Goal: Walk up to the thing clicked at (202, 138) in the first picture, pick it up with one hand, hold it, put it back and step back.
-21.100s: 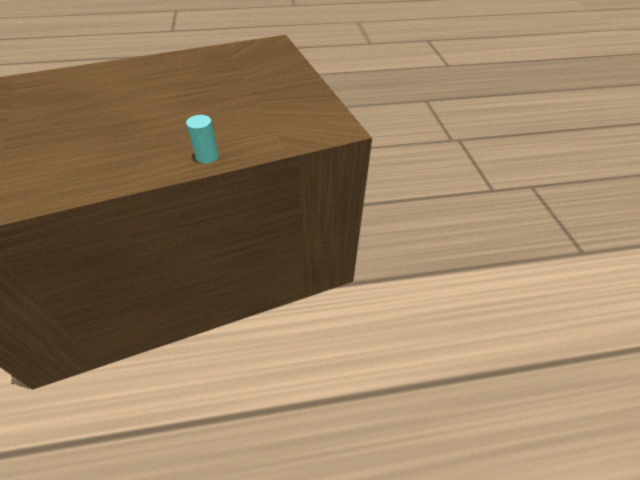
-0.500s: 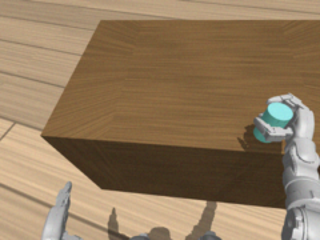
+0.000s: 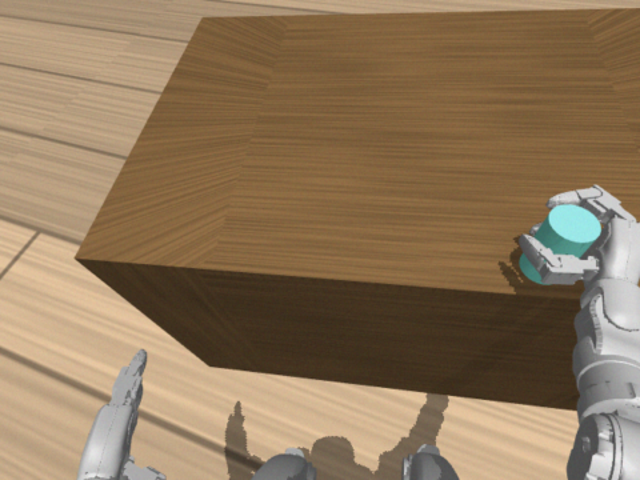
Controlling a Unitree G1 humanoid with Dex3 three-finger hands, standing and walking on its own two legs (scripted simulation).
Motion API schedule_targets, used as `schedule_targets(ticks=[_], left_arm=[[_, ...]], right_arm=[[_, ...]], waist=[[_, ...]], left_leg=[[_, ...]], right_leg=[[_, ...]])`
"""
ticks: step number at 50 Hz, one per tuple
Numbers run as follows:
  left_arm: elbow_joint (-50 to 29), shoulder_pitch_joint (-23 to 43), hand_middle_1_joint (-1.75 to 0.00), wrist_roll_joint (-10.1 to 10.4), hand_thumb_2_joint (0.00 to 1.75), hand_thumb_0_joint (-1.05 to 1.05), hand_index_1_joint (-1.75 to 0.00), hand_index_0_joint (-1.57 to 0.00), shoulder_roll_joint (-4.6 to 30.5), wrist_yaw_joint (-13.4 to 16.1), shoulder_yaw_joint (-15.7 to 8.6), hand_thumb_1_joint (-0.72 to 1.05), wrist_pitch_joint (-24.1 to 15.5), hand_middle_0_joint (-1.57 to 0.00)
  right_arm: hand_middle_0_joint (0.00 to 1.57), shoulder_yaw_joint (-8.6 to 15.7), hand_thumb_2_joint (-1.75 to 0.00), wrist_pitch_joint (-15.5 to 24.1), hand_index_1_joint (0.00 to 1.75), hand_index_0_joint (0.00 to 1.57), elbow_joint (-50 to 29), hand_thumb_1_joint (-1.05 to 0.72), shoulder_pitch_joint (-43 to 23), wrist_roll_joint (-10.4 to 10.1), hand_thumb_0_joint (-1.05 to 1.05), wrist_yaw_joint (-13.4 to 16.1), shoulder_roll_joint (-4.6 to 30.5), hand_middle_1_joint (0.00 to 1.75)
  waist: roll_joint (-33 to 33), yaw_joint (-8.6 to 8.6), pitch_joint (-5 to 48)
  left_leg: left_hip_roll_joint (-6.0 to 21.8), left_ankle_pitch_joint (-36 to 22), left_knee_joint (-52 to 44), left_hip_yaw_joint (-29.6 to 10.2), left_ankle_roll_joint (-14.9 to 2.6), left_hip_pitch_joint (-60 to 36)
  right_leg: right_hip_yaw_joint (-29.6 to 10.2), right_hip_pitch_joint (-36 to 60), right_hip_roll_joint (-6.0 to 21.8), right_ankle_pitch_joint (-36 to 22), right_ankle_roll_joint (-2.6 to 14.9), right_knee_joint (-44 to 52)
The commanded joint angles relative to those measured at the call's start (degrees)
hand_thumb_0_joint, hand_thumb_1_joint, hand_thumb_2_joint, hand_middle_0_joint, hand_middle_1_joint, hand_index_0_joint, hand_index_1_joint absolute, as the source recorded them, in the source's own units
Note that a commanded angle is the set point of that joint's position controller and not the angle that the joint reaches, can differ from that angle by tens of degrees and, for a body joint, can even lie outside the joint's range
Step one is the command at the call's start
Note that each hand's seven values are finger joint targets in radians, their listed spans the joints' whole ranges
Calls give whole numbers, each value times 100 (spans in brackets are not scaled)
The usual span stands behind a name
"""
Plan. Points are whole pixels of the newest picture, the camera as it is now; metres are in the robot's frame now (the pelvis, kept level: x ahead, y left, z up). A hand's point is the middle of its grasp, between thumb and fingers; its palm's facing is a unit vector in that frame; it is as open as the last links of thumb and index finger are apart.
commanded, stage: lower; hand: right
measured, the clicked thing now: (556, 246) +0.43 -0.24 +0.01
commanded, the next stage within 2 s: loosen in 0.24 s
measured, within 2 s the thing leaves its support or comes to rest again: neither
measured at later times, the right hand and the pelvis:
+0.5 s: hand (556, 242) +0.43 -0.24 +0.01, palm faces +0.24 +0.97 +0.02, open 8.2 cm; pelvis +0.00 +0.00 -0.01, yaw +0 degrees
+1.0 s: hand (557, 241) +0.43 -0.24 +0.01, palm faces +0.25 +0.97 +0.02, open 13.3 cm; pelvis -0.01 +0.00 -0.02, yaw +0 degrees
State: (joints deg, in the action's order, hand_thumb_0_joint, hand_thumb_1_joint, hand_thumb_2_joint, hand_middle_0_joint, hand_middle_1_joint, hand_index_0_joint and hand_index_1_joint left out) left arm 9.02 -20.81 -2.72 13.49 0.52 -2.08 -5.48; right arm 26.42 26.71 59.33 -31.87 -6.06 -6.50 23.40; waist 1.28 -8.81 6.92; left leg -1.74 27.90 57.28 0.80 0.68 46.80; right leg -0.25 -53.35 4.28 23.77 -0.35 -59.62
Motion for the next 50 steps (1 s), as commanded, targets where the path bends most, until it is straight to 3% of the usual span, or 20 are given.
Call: schedule_targets(ticks=[1,2,4,5,7,9,14,17,18,21,26,27,32,36,37,39,40,43,48,50], left_arm=[[-1297,1,-5,-3,6,0,-5,-5,997,96,-624,-55,-231,-5],[-1350,-63,-5,4,7,0,-6,-5,965,85,-596,-56,-204,-5],[-1112,-232,-5,3,7,0,-6,-5,1033,84,-711,-56,-137,-5],[-1132,-313,-5,-1,7,0,-6,-5,923,56,-594,-56,-124,-5],[-1266,-224,-5,-12,6,0,-5,-5,1031,60,-705,-56,-103,-5],[-1183,-267,-5,-17,6,0,-5,-5,792,19,-479,-55,-53,-5],[-1392,-286,-5,-23,5,0,-5,-5,1031,7,-711,-55,20,-5],[-1482,-361,-5,-24,5,0,-5,-5,930,-26,-626,-54,64,-5],[-1436,-378,-5,-29,5,0,-5,-6,923,-39,-640,-55,79,-6],[-1764,-315,-6,-21,2,0,-4,-7,993,-40,-678,-50,109,-6],[-1777,-512,-6,1,3,0,-5,-7,958,-54,-654,-51,168,-6],[-1810,-353,-6,15,3,0,-5,-7,974,-51,-655,-51,171,-6],[-1823,-416,-5,-4,5,0,-5,-6,986,-40,-680,-53,166,-5],[-2009,-448,-5,-2,5,0,-5,-6,1010,-36,-680,-53,171,-5],[-1899,-493,-5,-7,5,0,-5,-6,944,-38,-595,-53,183,-5],[-1895,-593,-5,-15,5,0,-5,-5,957,-45,-623,-54,189,-5],[-1936,-617,-5,3,5,0,-5,-5,1061,-33,-721,-54,195,-5],[-1832,-543,-5,6,5,0,-5,-5,984,-48,-667,-54,206,-5],[-1923,-479,-5,4,5,0,-5,-5,989,-50,-685,-54,192,-5],[-1926,-499,-5,-13,5,0,-5,-5,920,-57,-614,-54,189,-5]], right_arm=[[134,189,-136,638,147,137,-1717,-39,-2505,-108,0,-9,1500,146],[134,81,-136,641,147,137,-1732,-38,-2496,-119,0,-8,1382,146],[134,173,-135,636,146,137,-1615,-40,-2369,-116,0,19,1466,146],[134,83,-135,643,146,137,-1578,-40,-2313,-114,0,-4,1331,146],[134,233,-135,671,146,137,-1680,-38,-2345,-89,0,8,1504,146],[135,104,-136,687,147,138,-1511,-39,-2306,-65,0,0,1318,147],[135,229,-136,686,147,138,-1328,-40,-2136,-31,0,-37,1408,147],[133,120,-133,665,144,136,-1179,-39,-2081,-38,0,-73,1197,144],[134,236,-125,671,140,137,-1127,-31,-2051,-49,0,-74,1273,140],[124,237,-101,659,116,125,-1389,-18,-2212,-16,0,-97,1386,116],[115,236,-64,567,92,115,-1284,8,-2230,-30,0,-93,1347,92],[112,251,-59,547,88,113,-1258,12,-2159,-25,0,-77,1353,88],[92,224,-39,569,67,93,-1292,32,-2254,33,0,-65,1370,67],[80,243,-29,544,55,80,-1271,40,-2198,-1,0,-77,1349,55],[77,264,-29,524,53,77,-1277,39,-2209,6,0,-67,1413,53],[71,283,-28,498,50,71,-1327,42,-2260,5,0,-77,1439,50],[66,286,-25,481,46,66,-1357,41,-2220,-10,0,-83,1450,46],[58,241,-25,462,42,58,-1288,40,-2121,30,0,-61,1384,42],[44,259,-24,478,35,44,-1315,39,-2079,-1,0,-56,1350,35],[41,228,-24,498,34,41,-1402,39,-2178,19,0,-59,1338,34]], waist=[[-1163,16,2940],[-1107,-20,2882],[-1051,26,2707],[-1076,-14,2637],[-1013,-25,2788],[-1077,33,2466],[-874,-47,2476],[-898,-103,2355],[-892,-55,2283],[-936,-56,2615],[-801,-106,2448],[-756,-7,2370],[-882,-77,2317],[-886,-93,2473],[-977,-1,2434],[-903,-69,2595],[-839,-138,2601],[-914,-17,2401],[-861,-36,2346],[-838,-59,2531]], left_leg=[[-136,-1869,-556,81,-128,-303],[-138,-1923,-569,78,-114,-372],[-136,-1957,-518,75,-110,-292],[-135,-1958,-522,76,-105,-261],[-132,-2045,-492,66,-96,-300],[-121,-1919,-429,36,-115,-205],[-122,-1861,-407,12,-97,-187],[-129,-1656,-357,54,-122,-51],[-126,-1580,-328,52,-119,58],[-138,-1537,-288,84,-137,-13],[-122,-1568,-319,57,-105,-78],[-111,-1434,-305,49,-119,-61],[-117,-1072,-302,24,-152,156],[-128,-1186,-286,68,-149,79],[-119,-1234,-275,55,-150,63],[-117,-1596,-276,33,-98,-19],[-122,-1602,-266,64,-118,-26],[-120,-1382,-241,66,-146,120],[-119,-1282,-304,45,-136,47],[-111,-1556,-280,20,-103,-84]], right_leg=[[-167,2723,-142,-1882,58,572],[-160,2632,-149,-1861,72,545],[-156,2486,-161,-1889,82,492],[-151,2468,-153,-1887,77,478],[-159,2409,-159,-1928,99,406],[-118,2169,-179,-1747,90,412],[-120,1952,-186,-1493,124,319],[-156,1837,-176,-1331,103,326],[-147,1766,-180,-1265,105,303],[-172,1959,-170,-1282,93,342],[-151,1718,-182,-1166,124,265],[-153,1622,-191,-1033,116,319],[-154,1565,-177,-670,92,346],[-168,1682,-176,-793,87,339],[-143,1721,-178,-869,76,343],[-131,1786,-179,-1193,133,184],[-154,1783,-169,-1209,121,203],[-149,1685,-171,-1047,96,283],[-135,1608,-181,-880,99,293],[-121,1648,-188,-1116,128,187]])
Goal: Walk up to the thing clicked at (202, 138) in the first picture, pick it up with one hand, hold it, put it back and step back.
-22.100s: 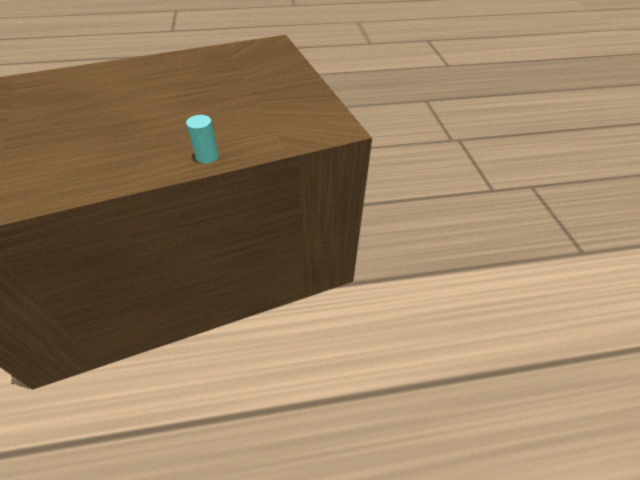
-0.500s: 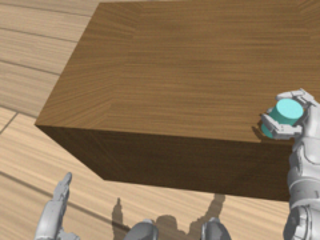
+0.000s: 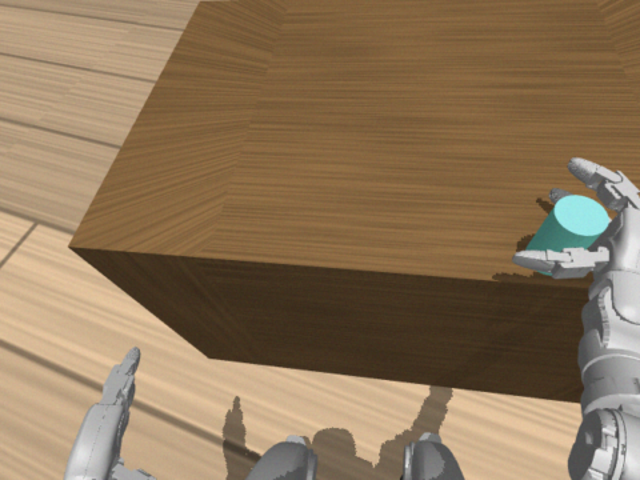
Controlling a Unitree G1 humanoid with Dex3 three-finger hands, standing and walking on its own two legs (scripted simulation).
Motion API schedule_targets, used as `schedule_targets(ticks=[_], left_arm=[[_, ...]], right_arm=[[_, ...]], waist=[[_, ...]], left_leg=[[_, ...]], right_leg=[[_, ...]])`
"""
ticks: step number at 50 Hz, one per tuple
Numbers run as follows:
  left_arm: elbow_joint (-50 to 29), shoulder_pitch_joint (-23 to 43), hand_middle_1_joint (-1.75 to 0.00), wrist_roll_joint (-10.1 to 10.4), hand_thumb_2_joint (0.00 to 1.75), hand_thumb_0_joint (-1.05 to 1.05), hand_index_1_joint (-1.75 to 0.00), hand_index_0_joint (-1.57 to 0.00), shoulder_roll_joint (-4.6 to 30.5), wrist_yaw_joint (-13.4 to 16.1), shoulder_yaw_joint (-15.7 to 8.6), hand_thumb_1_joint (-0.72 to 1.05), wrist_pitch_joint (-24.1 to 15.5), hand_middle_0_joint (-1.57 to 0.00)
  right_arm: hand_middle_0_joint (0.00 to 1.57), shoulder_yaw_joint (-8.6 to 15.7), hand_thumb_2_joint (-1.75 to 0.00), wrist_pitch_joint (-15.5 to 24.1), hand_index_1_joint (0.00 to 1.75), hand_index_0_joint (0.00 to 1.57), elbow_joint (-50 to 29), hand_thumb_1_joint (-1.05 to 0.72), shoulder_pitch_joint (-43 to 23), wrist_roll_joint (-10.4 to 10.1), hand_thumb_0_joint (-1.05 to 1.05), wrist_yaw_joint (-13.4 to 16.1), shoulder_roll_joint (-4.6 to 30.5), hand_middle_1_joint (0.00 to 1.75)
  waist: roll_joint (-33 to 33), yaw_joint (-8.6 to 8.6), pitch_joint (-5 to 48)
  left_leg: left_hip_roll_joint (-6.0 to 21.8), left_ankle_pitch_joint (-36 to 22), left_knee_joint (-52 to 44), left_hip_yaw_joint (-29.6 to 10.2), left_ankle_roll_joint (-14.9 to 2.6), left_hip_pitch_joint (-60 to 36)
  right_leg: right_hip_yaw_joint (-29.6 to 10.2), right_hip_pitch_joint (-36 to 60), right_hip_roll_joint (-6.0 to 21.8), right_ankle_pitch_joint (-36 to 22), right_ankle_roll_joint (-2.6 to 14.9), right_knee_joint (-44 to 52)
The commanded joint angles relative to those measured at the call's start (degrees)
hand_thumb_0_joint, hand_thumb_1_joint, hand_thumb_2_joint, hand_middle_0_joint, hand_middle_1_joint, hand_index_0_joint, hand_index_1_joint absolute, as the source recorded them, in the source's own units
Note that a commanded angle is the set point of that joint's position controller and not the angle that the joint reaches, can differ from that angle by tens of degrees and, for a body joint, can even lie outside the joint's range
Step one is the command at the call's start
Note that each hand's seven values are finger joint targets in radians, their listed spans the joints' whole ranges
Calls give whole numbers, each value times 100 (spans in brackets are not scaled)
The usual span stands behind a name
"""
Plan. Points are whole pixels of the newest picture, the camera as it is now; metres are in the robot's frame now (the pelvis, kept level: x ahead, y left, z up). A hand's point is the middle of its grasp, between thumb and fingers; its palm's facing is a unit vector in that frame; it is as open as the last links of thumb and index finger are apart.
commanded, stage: withdraw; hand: right
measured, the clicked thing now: (562, 237) +0.43 -0.24 +0.01
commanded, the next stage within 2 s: rise in 0.42 s
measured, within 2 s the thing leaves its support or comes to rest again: neither
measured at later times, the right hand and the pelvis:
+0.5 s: hand out of the picture +0.45 -0.30 +0.14, palm faces +0.27 +0.96 -0.02, open 17.3 cm; pelvis +0.01 -0.01 +0.03, yaw -1 degrees
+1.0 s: hand out of the picture +0.38 -0.37 +0.12, palm faces +0.47 +0.80 -0.37, open 17.4 cm; pelvis +0.04 -0.01 +0.06, yaw -1 degrees
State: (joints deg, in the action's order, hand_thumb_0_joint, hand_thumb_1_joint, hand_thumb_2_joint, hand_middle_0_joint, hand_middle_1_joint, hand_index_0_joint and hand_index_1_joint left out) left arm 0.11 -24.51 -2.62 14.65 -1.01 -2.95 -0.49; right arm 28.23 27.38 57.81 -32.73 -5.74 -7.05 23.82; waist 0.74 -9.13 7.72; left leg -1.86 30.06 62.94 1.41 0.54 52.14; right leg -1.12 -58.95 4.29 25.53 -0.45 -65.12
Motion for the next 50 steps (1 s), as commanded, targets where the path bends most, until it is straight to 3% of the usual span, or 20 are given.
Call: schedule_targets(ticks=[1,2,7,9,10,11,14,16,20,22,25,27,28,30,35,38,43,45,47,50], left_arm=[[-1102,-97,-5,-16,5,0,-5,-5,859,101,-580,-54,-311,-5],[-986,-176,-5,-22,3,0,-5,-6,781,98,-473,-52,-302,-6],[-1282,-235,-6,23,3,0,-5,-6,1077,130,-756,-51,-229,-6],[-1076,-417,-5,46,3,0,-5,-6,1083,142,-804,-52,-196,-6],[-954,-352,-5,55,4,0,-5,-6,943,125,-642,-52,-185,-6],[-969,-320,-5,83,3,0,-5,-6,997,141,-721,-52,-183,-5],[-644,-56,-5,121,3,0,-5,-6,906,175,-556,-52,-169,-5],[-166,-24,-5,129,3,0,-5,-5,633,165,-307,-52,-191,-5],[-563,479,-5,221,2,0,-4,-6,945,274,-439,-52,-328,-5],[-36,104,-5,266,2,0,-4,-6,903,290,-353,-52,-319,-5],[-156,358,-5,371,2,0,-4,-6,1172,343,-552,-52,-430,-5],[48,194,-6,387,6,0,-7,-6,1131,344,-440,-55,-463,-7],[-203,339,-6,455,6,0,-6,-6,982,321,-323,-55,-347,-6],[-133,162,-6,486,5,0,-6,-6,773,259,-86,-53,-272,-6],[316,-86,-5,507,4,0,-5,-5,884,177,-172,-53,-56,-5],[658,193,-6,511,5,0,-5,-6,964,182,-370,-52,-32,-5],[177,1056,-5,521,8,0,-5,-5,554,251,194,-55,-178,-5],[175,864,-5,529,8,0,-5,-5,883,338,-118,-55,-184,-5],[234,380,-5,545,7,0,-5,-5,1186,378,-469,-54,-178,-6],[874,-312,-5,648,6,0,-5,-6,884,333,-420,-53,-78,-6]], right_arm=[[38,77,-22,421,31,38,-1238,38,-1956,-17,0,-15,1312,31],[30,8,-25,397,28,30,-1233,39,-1988,4,0,-33,1248,28],[20,289,-18,379,20,20,-1877,39,-2241,9,0,-9,1833,20],[15,333,-12,297,14,15,-1949,43,-2284,-23,0,20,1918,14],[12,346,-9,236,11,12,-1970,45,-2197,-24,0,39,1937,11],[10,317,-6,186,8,10,-2053,47,-2288,-27,0,22,1992,8],[7,406,-3,24,5,7,-2078,52,-2569,12,0,36,2356,5],[6,182,-2,-141,4,6,-1669,55,-2563,-27,0,-51,2023,4],[5,169,-3,-552,5,5,-1585,56,-2783,-76,0,-370,2228,5],[6,-83,-3,-833,4,6,-975,51,-2440,-155,0,-577,1817,4],[6,107,-4,-1057,4,6,-974,48,-2351,-264,0,-757,2162,4],[7,80,-6,-1189,5,7,-599,42,-2241,-358,0,-844,2018,5],[7,-71,-5,-1425,5,7,-308,44,-1705,371,0,-502,2959,5],[7,-359,-4,-1539,6,7,-431,49,-2101,228,0,-200,2313,6],[6,460,-3,-1641,6,6,-1540,57,-2549,601,0,320,4157,6],[6,458,-5,-1708,5,5,-1751,56,-2140,625,0,614,3939,5],[6,-295,-6,-1804,6,5,-1815,53,-1116,555,0,891,2382,6],[6,-251,-6,-1859,6,5,-1972,53,-552,554,0,971,2522,6],[6,-622,-6,-1966,6,5,-2136,52,392,441,0,913,1883,6],[6,-482,-6,-2065,5,6,-3452,47,1644,290,0,911,1860,5]], waist=[[-774,-20,2584],[-770,-47,2517],[-1137,52,2987],[-1161,31,2811],[-1203,197,2657],[-1197,94,2661],[-1372,297,2228],[-1324,286,1688],[-1057,164,2402],[-742,68,1910],[-545,168,2068],[-164,120,1566],[-243,572,1375],[-124,379,1266],[-962,801,1947],[-1280,847,2048],[-768,834,2148],[-763,835,2040],[-437,718,1660],[-751,959,1086]], left_leg=[[-96,-1960,-821,-34,-77,-681],[-104,-2103,-785,-28,-71,-622],[-103,-2038,-868,24,-121,-843],[-100,-2101,-1013,7,-90,-967],[-93,-2142,-1043,-15,-78,-1037],[-89,-2165,-1102,-23,-78,-1057],[-64,-1844,-1259,-52,-117,-1072],[-36,-1574,-1395,-101,-120,-1004],[-67,-1924,-1558,-10,-102,-1404],[-84,-1906,-1637,77,-92,-1311],[-60,-1989,-1728,119,-72,-1492],[-73,-1867,-1843,130,-50,-1430],[-9,-1712,-2096,28,-61,-1681],[-31,-1654,-2200,18,-45,-1771],[111,-2406,-2336,-147,-29,-2500],[43,-2498,-2368,-66,-100,-2555],[6,-2854,-2516,36,-65,-2737],[26,-2858,-2584,61,-77,-2773],[28,-3009,-2646,121,-47,-2694],[33,-2771,-2728,186,-118,-2690]], right_leg=[[-38,2307,-179,-1496,151,695],[-33,2316,-173,-1653,159,654],[-61,2877,-169,-1781,87,886],[-28,2936,-183,-1776,94,941],[7,2888,-211,-1793,97,994],[0,2945,-199,-1796,102,1025],[17,2916,-199,-1515,52,1312],[27,2655,-196,-1179,57,1438],[-30,3333,-157,-1585,73,1595],[-56,3248,-153,-1617,84,1712],[-95,3422,-141,-1863,96,1837],[-94,3120,-144,-1619,143,1901],[70,3164,-214,-1493,97,2134],[115,3250,-207,-1374,108,2243],[318,3619,-367,-2016,116,2276],[278,4032,-321,-2311,34,2394],[242,4398,-208,-2870,35,2453],[267,4598,-200,-2923,31,2549],[282,4705,-188,-3109,70,2586],[319,4664,-200,-3108,41,2773]])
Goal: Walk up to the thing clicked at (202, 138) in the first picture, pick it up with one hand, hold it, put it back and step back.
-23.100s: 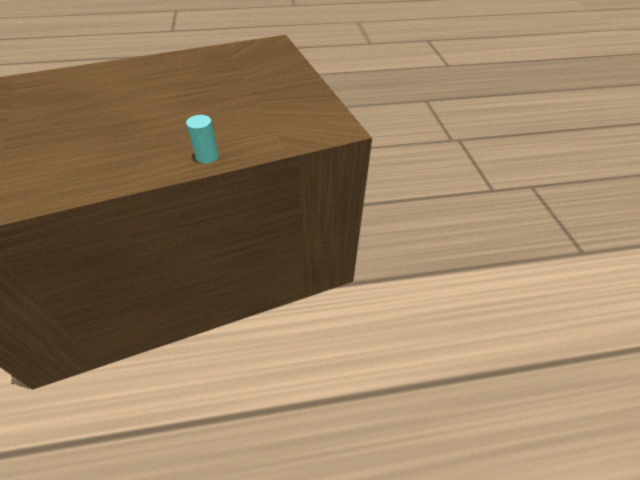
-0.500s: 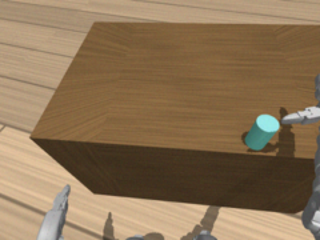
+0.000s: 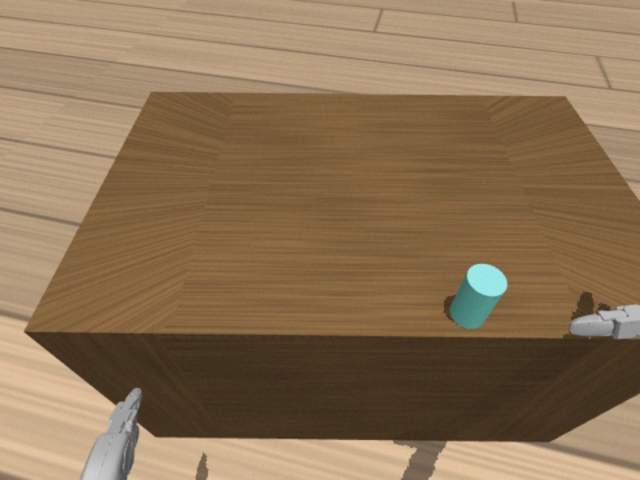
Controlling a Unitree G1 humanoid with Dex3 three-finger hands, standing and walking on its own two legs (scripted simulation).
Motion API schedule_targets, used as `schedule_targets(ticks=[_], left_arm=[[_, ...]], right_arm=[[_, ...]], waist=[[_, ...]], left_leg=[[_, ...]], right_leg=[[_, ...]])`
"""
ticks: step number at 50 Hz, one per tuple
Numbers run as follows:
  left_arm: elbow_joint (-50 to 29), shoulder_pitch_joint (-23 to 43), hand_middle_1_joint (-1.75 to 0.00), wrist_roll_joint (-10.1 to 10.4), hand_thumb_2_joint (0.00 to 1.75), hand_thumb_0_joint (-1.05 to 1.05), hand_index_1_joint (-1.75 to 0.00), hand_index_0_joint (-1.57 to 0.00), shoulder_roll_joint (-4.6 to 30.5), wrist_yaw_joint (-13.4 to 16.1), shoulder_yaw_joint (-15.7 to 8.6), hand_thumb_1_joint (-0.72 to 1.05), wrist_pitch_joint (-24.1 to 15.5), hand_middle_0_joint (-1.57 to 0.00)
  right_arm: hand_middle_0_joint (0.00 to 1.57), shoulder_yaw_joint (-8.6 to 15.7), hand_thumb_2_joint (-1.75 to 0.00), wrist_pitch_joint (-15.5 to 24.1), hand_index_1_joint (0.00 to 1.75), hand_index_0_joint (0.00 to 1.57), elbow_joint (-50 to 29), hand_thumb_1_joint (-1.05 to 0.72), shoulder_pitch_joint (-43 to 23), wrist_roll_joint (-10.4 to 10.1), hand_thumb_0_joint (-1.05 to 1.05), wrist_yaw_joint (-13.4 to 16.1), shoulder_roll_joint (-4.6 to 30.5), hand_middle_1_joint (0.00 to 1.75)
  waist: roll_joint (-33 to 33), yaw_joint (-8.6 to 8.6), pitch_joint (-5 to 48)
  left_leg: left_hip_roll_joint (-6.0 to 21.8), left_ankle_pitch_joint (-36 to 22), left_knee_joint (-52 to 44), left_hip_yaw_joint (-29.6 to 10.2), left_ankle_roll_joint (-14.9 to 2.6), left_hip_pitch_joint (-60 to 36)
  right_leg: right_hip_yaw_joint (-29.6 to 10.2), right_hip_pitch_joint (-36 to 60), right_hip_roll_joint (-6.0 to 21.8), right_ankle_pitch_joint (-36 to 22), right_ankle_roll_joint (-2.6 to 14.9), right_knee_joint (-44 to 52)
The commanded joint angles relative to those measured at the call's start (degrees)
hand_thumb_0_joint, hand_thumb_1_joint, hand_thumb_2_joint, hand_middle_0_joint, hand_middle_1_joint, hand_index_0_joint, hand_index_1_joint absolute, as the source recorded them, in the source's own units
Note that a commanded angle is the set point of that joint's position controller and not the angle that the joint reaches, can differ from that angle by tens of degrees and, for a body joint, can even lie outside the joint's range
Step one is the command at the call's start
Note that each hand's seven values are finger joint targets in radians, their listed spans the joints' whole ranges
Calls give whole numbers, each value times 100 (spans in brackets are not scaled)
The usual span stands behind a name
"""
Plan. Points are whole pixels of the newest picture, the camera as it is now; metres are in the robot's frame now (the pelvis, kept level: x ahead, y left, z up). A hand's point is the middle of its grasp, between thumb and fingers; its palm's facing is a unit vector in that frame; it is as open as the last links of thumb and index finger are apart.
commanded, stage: sink last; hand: right
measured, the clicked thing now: (476, 297) +0.40 -0.23 -0.05
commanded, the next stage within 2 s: home in 0.88 s
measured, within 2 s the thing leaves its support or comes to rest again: neither
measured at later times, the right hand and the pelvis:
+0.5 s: hand out of the picture +0.14 -0.23 +0.01, palm faces +0.32 +0.89 -0.31, open 17.4 cm; pelvis -0.01 +0.02 +0.00, yaw -2 degrees
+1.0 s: hand (605, 475) +0.15 -0.26 +0.04, palm faces +0.41 +0.84 -0.37, open 17.4 cm; pelvis -0.01 +0.03 +0.01, yaw -2 degrees
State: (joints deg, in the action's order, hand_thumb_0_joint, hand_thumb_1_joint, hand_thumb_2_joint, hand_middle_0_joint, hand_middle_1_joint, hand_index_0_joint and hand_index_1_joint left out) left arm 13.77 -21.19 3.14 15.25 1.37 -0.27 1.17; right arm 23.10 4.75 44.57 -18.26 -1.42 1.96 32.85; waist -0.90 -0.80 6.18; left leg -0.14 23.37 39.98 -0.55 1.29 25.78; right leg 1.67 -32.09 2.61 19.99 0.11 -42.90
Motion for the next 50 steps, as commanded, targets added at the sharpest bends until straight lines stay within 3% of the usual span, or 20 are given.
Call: schedule_targets(ticks=[1,3,5,7,11,13,16,19,20,22,23,25,26,29,32,37,41,44,45,50], left_arm=[[-445,-739,-5,108,6,0,-5,-6,774,57,-712,-53,-200,-6],[-341,-686,-6,154,6,0,-5,-6,449,-30,-533,-52,-157,-6],[83,-463,-5,180,5,0,-5,-6,237,-88,-457,-52,-105,-6],[264,-369,-6,128,6,0,-6,-5,485,-42,-719,-53,-36,-6],[-489,656,-6,13,7,0,-6,-5,1108,213,-1280,-54,-154,-5],[-777,912,-5,-24,6,0,-5,-5,1303,379,-1427,-53,-260,-5],[-559,204,-5,-55,6,0,-5,-5,683,459,-1044,-53,-283,-5],[-770,56,-5,-58,5,0,-5,-5,364,436,-713,-52,-262,-5],[-640,62,-6,-54,5,0,-5,-5,227,422,-585,-52,-240,-5],[-394,-220,-6,-69,5,0,-5,-6,398,461,-839,-51,-251,-5],[1,-361,-6,-76,5,0,-6,-6,205,438,-729,-51,-251,-5],[-99,-139,-6,-83,5,0,-6,-6,479,466,-931,-51,-327,-5],[212,-339,-6,-101,5,0,-5,-6,312,462,-810,-51,-332,-5],[237,13,-6,-135,5,0,-5,-6,629,520,-1074,-51,-445,-5],[-475,876,-6,-170,5,0,-5,-5,930,585,-1211,-52,-587,-5],[-395,851,-5,-186,6,0,-5,-5,708,598,-1052,-54,-621,-5],[-222,345,-5,-142,7,0,-6,-5,-18,464,-360,-53,-588,-5],[-154,-119,-5,-131,6,0,-5,-5,331,442,-724,-52,-620,-5],[95,-196,-5,-138,6,0,-5,-5,241,405,-618,-52,-612,-5],[-19,191,-13,-138,15,0,-13,-10,978,460,-1363,-42,-729,-10]], right_arm=[[6,175,-6,192,5,6,-2944,48,546,-196,0,6,1057,5],[6,-260,-6,101,5,6,-3957,48,1555,-322,0,-65,329,5],[6,-320,-6,10,5,6,-4785,49,1815,-359,0,-55,207,5],[6,-17,-6,-81,5,6,-5122,49,2265,-359,0,21,392,5],[6,-48,-5,-31,6,5,-6433,51,2883,-381,0,189,170,6],[6,-151,-5,-31,6,5,-6667,53,3444,-368,0,303,-2,6],[5,-776,-5,-83,6,5,-5815,54,4856,-323,0,290,-952,6],[5,-957,-5,-48,6,5,-5825,56,4838,-260,0,218,-1122,6],[5,-1012,-5,-19,6,5,-5929,56,4380,-245,0,182,-1073,6],[5,-923,-5,52,6,5,-6234,57,4143,-244,0,176,-943,6],[5,-870,-5,38,6,5,-6022,56,4226,-246,0,163,-927,6],[5,-537,-5,57,6,5,-6339,56,4105,-258,0,204,-562,6],[5,-447,-5,54,6,5,-6211,58,4160,-258,0,213,-497,6],[5,-229,-5,76,6,5,-6325,58,4115,-282,0,253,-343,6],[5,-79,-5,145,6,5,-6426,58,4226,-302,0,315,-287,6],[5,2,-5,342,6,5,-5714,57,4359,-276,0,340,-363,6],[5,-168,-6,549,6,5,-5255,55,4331,-233,0,205,-640,6],[5,-47,-5,643,6,5,-5337,55,4277,-260,0,133,-505,6],[5,2,-5,656,6,5,-5537,55,4169,-258,0,117,-406,6],[6,156,-8,629,6,6,-5587,51,3844,-260,0,152,-234,6]], waist=[[-691,184,1131],[-540,133,718],[-763,181,390],[-760,169,361],[-489,223,1048],[-324,311,1050],[225,233,386],[446,195,197],[311,93,-41],[127,25,-135],[-74,73,-327],[-418,156,-318],[-439,169,-424],[-441,194,-268],[49,359,239],[660,429,-109],[674,431,-445],[404,278,-273],[148,311,-276],[-230,159,-173]], left_leg=[[-164,-2062,-448,418,-221,-92],[-188,-1955,-530,445,-223,-132],[-156,-1855,-598,396,-213,-209],[-126,-1834,-626,360,-187,-238],[-97,-2078,-538,363,-153,-617],[-64,-2033,-536,338,-135,-754],[-73,-1929,-548,385,-82,-585],[-13,-1719,-614,346,-48,-475],[32,-1434,-708,281,-33,-270],[59,-1108,-734,232,-55,-49],[75,-879,-778,206,-70,54],[89,-496,-800,176,-124,115],[112,-464,-841,165,-115,154],[114,-524,-826,143,-125,79],[119,-758,-834,174,-89,-293],[198,-770,-1012,94,-15,-359],[323,-572,-1223,-94,35,-295],[275,-793,-1182,-53,13,-231],[264,-1098,-1112,-9,22,-272],[77,-1113,-980,272,-117,-369]], right_leg=[[42,1991,-15,-2606,-34,639],[64,1821,-14,-2397,-25,753],[105,1538,-55,-2039,-17,878],[73,1474,-61,-1941,-1,891],[-31,1893,-62,-2191,2,743],[-41,1869,-104,-2063,24,721],[-20,1546,-118,-1906,87,686],[85,1416,-169,-1576,117,729],[139,1359,-212,-1247,113,762],[155,1406,-231,-931,98,852],[169,1275,-270,-709,94,873],[159,1226,-286,-416,48,956],[182,1200,-322,-393,62,896],[151,1242,-320,-457,53,858],[79,1352,-316,-747,65,740],[60,1339,-292,-927,70,712],[194,1241,-344,-821,45,804],[213,1528,-345,-961,50,929],[222,1532,-367,-1079,61,970],[77,1769,-283,-986,59,1260]])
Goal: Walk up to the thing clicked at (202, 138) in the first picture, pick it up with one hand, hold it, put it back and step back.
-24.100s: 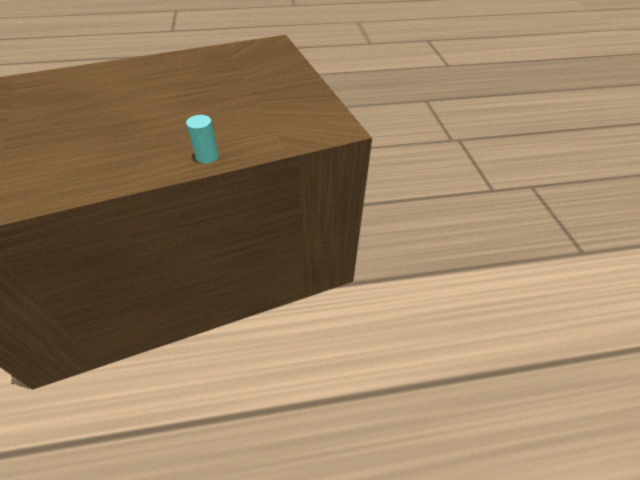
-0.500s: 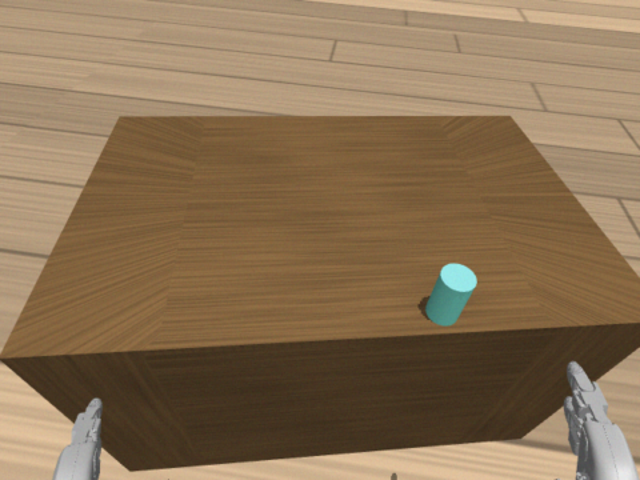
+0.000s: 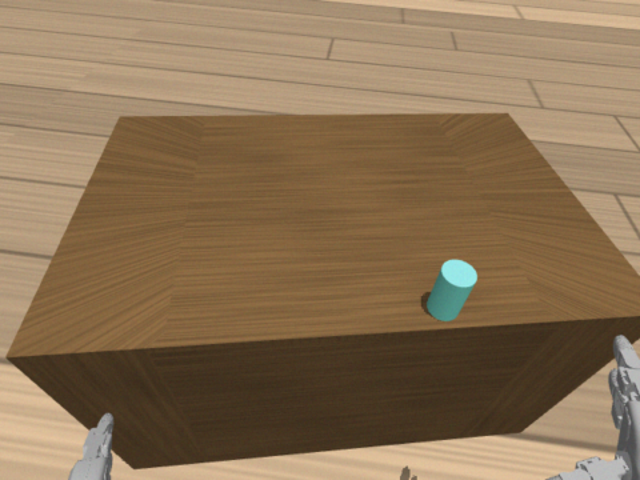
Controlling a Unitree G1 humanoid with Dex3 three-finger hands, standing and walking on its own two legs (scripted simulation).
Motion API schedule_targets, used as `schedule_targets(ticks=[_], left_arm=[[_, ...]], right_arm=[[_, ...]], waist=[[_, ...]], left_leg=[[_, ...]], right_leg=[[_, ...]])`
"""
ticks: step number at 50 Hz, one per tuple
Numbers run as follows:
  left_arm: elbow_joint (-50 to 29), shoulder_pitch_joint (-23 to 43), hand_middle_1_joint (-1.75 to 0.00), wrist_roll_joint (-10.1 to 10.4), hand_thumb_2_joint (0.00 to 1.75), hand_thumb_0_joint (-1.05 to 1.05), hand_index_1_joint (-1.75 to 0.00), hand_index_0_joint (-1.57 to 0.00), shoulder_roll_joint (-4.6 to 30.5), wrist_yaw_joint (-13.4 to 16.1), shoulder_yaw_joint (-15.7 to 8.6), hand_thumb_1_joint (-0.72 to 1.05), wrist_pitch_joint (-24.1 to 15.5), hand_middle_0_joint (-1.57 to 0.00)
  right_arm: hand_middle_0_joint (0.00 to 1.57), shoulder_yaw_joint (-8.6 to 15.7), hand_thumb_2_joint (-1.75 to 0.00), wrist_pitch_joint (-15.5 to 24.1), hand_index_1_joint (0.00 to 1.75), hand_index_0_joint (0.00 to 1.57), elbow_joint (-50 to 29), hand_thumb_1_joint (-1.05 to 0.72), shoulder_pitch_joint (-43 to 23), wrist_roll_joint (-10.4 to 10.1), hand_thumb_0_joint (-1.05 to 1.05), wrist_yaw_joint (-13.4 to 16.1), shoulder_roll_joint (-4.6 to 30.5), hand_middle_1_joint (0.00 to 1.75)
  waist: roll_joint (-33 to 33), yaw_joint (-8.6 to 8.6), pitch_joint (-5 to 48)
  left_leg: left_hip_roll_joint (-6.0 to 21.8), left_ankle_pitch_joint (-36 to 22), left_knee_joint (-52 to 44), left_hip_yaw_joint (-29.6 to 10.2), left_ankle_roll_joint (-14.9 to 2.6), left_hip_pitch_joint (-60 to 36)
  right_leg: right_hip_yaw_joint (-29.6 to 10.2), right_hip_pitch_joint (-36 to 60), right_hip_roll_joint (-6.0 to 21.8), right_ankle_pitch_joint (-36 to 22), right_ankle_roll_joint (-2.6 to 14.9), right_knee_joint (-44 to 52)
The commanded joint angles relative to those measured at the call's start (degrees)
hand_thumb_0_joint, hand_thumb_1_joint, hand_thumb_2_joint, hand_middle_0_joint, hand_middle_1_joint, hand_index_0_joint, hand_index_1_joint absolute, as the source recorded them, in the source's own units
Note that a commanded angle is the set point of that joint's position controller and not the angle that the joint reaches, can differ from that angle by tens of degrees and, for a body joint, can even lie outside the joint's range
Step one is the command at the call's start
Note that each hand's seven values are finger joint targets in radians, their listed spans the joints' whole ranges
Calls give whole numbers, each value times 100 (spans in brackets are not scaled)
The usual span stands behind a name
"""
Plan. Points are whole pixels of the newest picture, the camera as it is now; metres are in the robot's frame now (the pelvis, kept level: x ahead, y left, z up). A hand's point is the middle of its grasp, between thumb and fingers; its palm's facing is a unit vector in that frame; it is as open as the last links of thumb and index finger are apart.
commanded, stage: home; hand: right
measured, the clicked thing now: (450, 291) +0.42 -0.24 -0.06
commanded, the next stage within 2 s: none
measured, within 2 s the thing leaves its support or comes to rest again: neither
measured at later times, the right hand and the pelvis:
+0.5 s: hand (459, 460) +0.18 -0.19 -0.10, palm faces +0.08 +0.98 -0.19, open 17.4 cm; pelvis +0.01 -0.01 +0.00, yaw +1 degrees
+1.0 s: hand out of the picture +0.14 -0.23 -0.13, palm faces -0.05 +0.94 -0.34, open 17.4 cm; pelvis +0.01 -0.02 +0.00, yaw +1 degrees
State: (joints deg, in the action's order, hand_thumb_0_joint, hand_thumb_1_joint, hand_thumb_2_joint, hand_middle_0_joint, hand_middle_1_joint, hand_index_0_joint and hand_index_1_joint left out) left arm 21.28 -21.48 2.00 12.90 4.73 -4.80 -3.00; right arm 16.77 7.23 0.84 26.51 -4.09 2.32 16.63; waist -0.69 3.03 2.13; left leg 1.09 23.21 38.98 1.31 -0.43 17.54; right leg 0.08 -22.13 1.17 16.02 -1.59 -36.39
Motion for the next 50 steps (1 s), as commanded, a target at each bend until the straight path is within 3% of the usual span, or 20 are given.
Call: schedule_targets(ticks=[1,3,6,8,9,10,14,16,18,21,25,26,30,31,32,38,41,42,44,50], left_arm=[[-717,265,-14,-28,23,0,-14,-10,1055,113,-739,-34,-319,-10],[-810,625,-16,-27,39,0,-16,-12,730,121,-371,-18,-368,-12],[-831,1111,-18,-50,50,0,-18,-13,-85,54,556,6,-420,-13],[-839,1240,-21,-48,59,0,-21,-14,-321,14,823,22,-443,-14],[-692,1138,-21,-64,60,0,-21,-15,-344,6,891,30,-423,-15],[-725,912,-22,-93,64,0,-22,-15,33,38,586,38,-436,-15],[-495,182,-24,-122,72,0,-24,-17,1189,88,-487,59,-343,-17],[-496,407,-26,-126,76,0,-26,-17,915,43,-277,65,-298,-18],[-514,677,-28,-111,84,0,-28,-19,867,63,-289,78,-256,-19],[-668,1047,-28,-86,86,0,-29,-19,233,15,332,82,-236,-19],[-734,829,-30,-84,90,0,-30,-20,-57,-27,666,89,-217,-20],[-639,836,-30,-78,90,0,-30,-20,-162,-47,758,89,-190,-20],[-601,759,-30,-104,90,0,-30,-20,379,-59,303,90,-90,-20],[108,801,-30,-116,90,0,-30,-20,861,-24,94,90,-49,-20],[21,860,-30,-107,90,0,-30,-20,687,-39,218,90,-64,-20],[185,1064,-30,-87,90,0,-30,-20,575,-15,284,90,29,-20],[227,1085,-30,-83,90,0,-30,-20,596,11,251,90,-8,-20],[1110,1047,-30,-610,90,0,-30,-20,1363,-179,65,90,16,-20],[1317,963,-30,-599,90,0,-30,-20,1357,-283,74,90,43,-20],[1895,1389,-30,-410,90,0,-30,-20,1423,-441,134,90,77,-20]], right_arm=[[6,703,-7,362,6,6,-1180,53,-605,30,0,147,1296,6],[6,448,-7,355,6,6,-813,54,-607,59,0,160,1061,6],[5,-393,-5,385,5,5,-392,57,-588,110,0,99,294,5],[5,-887,-5,392,5,5,11,56,-527,169,0,47,-82,5],[5,-927,-6,391,5,5,68,54,-478,177,0,40,-69,5],[6,-1090,-7,349,6,6,356,53,-354,188,0,16,-217,6],[6,-429,-7,131,6,6,383,52,-153,229,0,82,802,6],[6,-911,-7,-63,6,6,882,53,-410,254,0,50,216,6],[5,-825,-6,-165,5,5,999,55,-1053,261,0,108,297,5],[5,-1108,-4,-173,5,5,1005,57,-1645,269,0,117,92,5],[5,-1486,-4,-179,5,5,1061,57,-1245,271,0,123,-95,5],[5,-1587,-5,-202,5,5,1210,56,-1166,263,0,114,-178,5],[5,-1431,-6,-307,5,5,1382,54,-815,269,0,141,34,5],[5,-784,-5,-317,5,5,1035,56,-732,279,0,319,422,5],[5,-1329,-6,-375,5,5,1389,55,-421,305,0,279,-64,5],[5,-1460,-6,-368,6,5,1261,53,-1252,293,0,305,-135,6],[5,-1423,-6,-365,5,5,892,55,-1504,292,0,350,-51,5],[5,-1113,-3,-351,4,5,2436,59,-865,811,0,230,1257,4],[5,-1072,-5,-362,5,5,2735,56,-813,785,0,136,1268,5],[5,-1319,-4,-327,5,5,3490,58,-1317,623,0,-44,1106,5]], waist=[[-316,-163,171],[-47,-157,-1],[123,-95,37],[84,-102,254],[5,-63,378],[77,-265,550],[-204,-296,1158],[25,-405,921],[75,-410,686],[16,-350,480],[-202,-229,1110],[-292,-223,916],[-245,-250,726],[-251,-177,785],[-84,-280,473],[358,-457,350],[187,-433,670],[89,-286,799],[-1,-315,1190],[80,-333,366]], left_leg=[[-68,-1019,-881,117,23,442],[-42,-832,-1009,86,43,478],[-97,-787,-924,132,17,388],[-123,-920,-824,121,-7,326],[-119,-1058,-796,100,-11,290],[-141,-1210,-732,116,-2,312],[-150,-2045,-501,202,32,156],[-162,-2265,-517,206,71,275],[-154,-1907,-587,171,50,312],[-137,-1297,-680,118,19,407],[-94,-2067,-518,71,37,-28],[-83,-2044,-544,49,34,19],[-94,-1966,-654,49,63,42],[-173,-2013,-620,69,68,-2],[-187,-1934,-643,94,69,84],[-174,-1848,-633,55,124,419],[-176,-1786,-548,59,92,368],[395,-2445,-539,-491,-91,-118],[436,-3151,-212,-512,-214,-452],[387,-1907,-735,-519,-206,-77]], right_leg=[[200,744,-120,-550,208,656],[214,644,-131,-403,231,578],[220,456,-83,-442,220,544],[245,441,-58,-583,207,525],[263,468,-69,-719,204,485],[252,615,-52,-827,208,469],[186,1106,0,-1823,170,354],[179,1056,19,-2017,203,268],[180,784,14,-1477,216,310],[204,517,4,-815,214,364],[277,787,-29,-1558,193,191],[319,672,-50,-1516,184,172],[345,555,-70,-1356,186,248],[305,652,-27,-1401,199,175],[312,528,-13,-1327,201,197],[305,411,-16,-1118,271,68],[258,575,-5,-1105,258,55],[-151,805,341,-1695,469,-229],[-207,980,368,-2316,576,-307],[-325,865,415,-1358,487,210]])
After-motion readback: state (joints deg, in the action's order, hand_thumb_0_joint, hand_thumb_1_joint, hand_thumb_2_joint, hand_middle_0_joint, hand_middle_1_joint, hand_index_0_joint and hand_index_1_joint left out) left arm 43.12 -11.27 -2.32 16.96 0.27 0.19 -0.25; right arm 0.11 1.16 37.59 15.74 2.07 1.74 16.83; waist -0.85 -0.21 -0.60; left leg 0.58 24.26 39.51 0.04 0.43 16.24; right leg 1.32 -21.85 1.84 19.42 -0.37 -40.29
